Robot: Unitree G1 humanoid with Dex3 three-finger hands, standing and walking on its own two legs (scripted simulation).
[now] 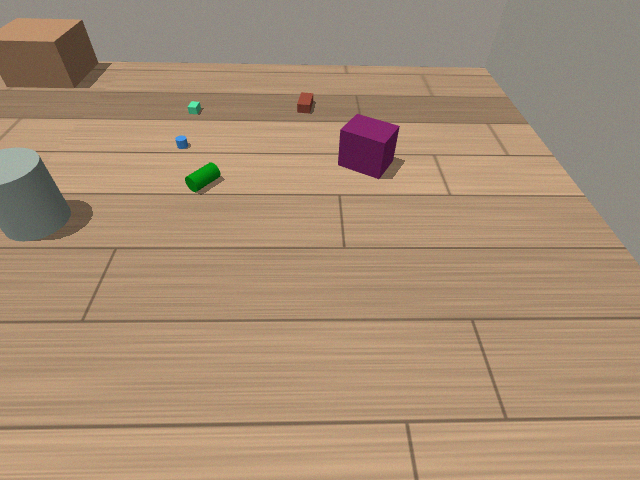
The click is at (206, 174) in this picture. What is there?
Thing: lying can
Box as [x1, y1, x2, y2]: [185, 162, 220, 191]
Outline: 213,163 210,162 185,177 185,181 190,189 196,191 219,176 219,170
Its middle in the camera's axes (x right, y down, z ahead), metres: -0.60 -0.33 +1.98
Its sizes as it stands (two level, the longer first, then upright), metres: 0.158 0.087 0.087
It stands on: the floor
